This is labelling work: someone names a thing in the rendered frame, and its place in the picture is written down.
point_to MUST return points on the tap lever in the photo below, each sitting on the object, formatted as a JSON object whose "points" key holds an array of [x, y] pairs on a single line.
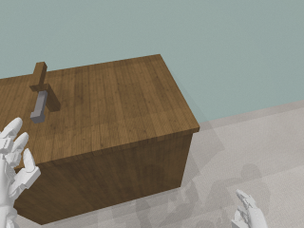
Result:
{"points": [[37, 116]]}

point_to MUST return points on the robot left hand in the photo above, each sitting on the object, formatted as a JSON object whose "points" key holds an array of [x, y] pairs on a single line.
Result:
{"points": [[10, 156]]}

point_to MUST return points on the counter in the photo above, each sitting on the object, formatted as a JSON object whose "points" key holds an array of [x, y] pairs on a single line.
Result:
{"points": [[113, 132]]}

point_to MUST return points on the left robot forearm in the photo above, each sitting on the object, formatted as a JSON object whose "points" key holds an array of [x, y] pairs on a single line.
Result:
{"points": [[8, 216]]}

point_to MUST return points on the robot right hand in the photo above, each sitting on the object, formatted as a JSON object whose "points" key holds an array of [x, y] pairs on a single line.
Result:
{"points": [[253, 216]]}

